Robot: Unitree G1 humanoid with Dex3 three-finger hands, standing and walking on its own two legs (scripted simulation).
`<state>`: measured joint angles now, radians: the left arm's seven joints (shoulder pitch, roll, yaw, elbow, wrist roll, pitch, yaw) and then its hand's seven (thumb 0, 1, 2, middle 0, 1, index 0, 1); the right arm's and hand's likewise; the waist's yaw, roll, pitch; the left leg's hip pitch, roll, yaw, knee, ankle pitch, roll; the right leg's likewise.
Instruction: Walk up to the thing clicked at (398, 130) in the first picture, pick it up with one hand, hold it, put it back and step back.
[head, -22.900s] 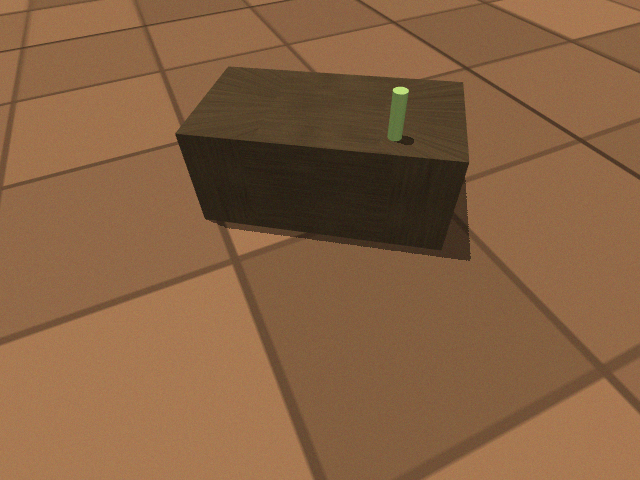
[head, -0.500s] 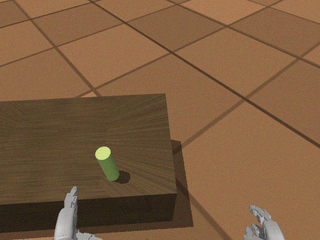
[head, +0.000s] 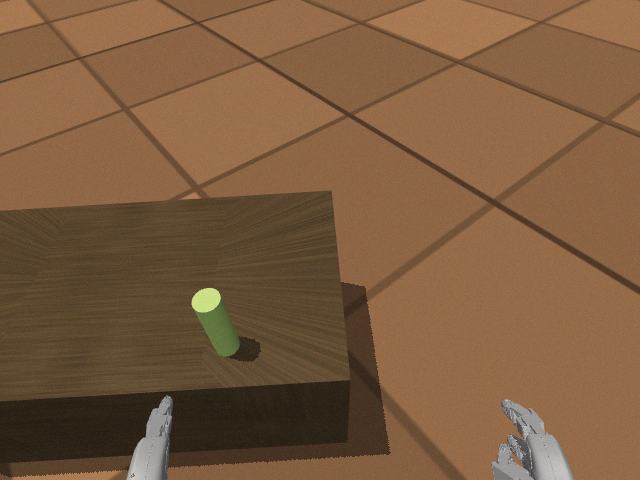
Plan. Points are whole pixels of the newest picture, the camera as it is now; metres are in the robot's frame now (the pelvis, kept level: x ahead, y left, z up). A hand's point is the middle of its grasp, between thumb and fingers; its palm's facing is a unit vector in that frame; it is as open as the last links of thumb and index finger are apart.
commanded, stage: home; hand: left
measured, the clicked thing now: (217, 324) +0.45 +0.23 -0.20
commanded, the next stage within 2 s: stand in 1.64 s
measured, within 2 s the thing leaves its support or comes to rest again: neither
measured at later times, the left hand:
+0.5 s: hand out of the picture +0.07 +0.27 -0.11, palm faces -0.03 -0.91 -0.41, open 17.4 cm
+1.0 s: hand out of the picture +0.03 +0.27 -0.11, palm faces -0.04 -0.93 -0.37, open 17.4 cm
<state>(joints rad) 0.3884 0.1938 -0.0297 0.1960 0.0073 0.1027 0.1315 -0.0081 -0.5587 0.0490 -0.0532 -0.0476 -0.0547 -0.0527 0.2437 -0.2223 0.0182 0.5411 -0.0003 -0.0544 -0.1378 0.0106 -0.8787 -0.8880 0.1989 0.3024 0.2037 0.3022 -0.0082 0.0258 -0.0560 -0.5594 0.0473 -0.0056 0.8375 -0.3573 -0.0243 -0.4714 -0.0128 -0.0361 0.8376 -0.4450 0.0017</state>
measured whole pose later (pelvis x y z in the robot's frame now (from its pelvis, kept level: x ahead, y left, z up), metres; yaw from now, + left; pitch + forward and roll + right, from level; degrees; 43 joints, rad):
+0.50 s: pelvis +0.01 +0.01 +0.04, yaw +0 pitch -4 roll +0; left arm 0.24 0.35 -0.02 0.97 0.03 0.01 0.04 0.00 -0.54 0.06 -0.06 -0.05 -0.06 -0.06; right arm 0.20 -0.34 0.00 1.03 -0.03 0.02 -0.01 0.01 -0.90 -0.90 0.20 0.30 0.20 0.30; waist 0.00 0.03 0.03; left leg -0.20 0.02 0.02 0.47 -0.21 -0.01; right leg -0.12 -0.04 -0.03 0.47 -0.29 0.02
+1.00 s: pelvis +0.00 +0.02 +0.05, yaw +0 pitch -4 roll +0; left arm 0.19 0.33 -0.02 1.14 0.02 0.00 0.02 0.00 -0.54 0.06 -0.06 -0.05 -0.06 -0.05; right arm 0.15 -0.35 0.00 1.14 -0.01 0.01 -0.01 0.01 -0.90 -0.90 0.20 0.30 0.21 0.30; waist 0.00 0.03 0.04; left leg -0.16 0.01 0.02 0.36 -0.13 0.00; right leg -0.09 -0.04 -0.02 0.36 -0.22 0.03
